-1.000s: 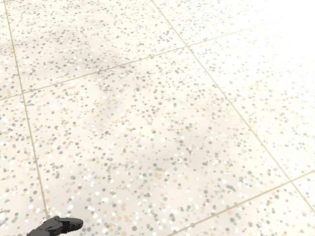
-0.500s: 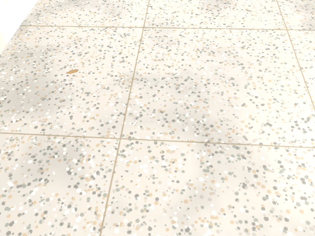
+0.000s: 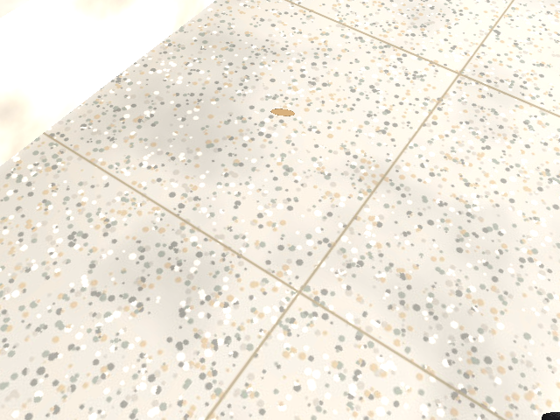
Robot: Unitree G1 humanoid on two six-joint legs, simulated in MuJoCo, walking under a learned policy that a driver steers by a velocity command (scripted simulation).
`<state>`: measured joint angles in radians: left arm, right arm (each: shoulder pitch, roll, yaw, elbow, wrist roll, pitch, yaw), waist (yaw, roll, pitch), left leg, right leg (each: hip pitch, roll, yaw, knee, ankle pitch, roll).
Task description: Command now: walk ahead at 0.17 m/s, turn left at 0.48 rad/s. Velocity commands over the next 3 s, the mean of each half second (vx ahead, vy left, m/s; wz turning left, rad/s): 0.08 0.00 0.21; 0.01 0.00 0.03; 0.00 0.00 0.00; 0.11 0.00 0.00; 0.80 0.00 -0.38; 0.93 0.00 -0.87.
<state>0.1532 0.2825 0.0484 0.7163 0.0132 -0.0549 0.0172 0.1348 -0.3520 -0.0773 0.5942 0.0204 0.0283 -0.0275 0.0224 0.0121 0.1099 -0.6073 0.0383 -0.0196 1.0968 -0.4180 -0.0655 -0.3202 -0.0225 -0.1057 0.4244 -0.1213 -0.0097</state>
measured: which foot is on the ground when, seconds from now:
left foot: up 0.00-0.14, down 0.16-1.00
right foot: down 0.00-0.16, up 0.18-0.42, down 0.44-1.00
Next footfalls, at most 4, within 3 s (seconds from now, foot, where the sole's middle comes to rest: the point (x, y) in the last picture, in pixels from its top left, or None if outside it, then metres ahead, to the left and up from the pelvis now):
0.16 left None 0.15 0.12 -0.77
0.44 right None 0.12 -0.13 -0.77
2.12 left None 0.22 0.16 -0.77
2.60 right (291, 326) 0.62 0.00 -0.77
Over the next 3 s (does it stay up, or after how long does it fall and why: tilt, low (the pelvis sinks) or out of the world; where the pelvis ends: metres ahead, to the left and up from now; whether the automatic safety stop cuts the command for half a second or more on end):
stays up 0.82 -0.04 -0.02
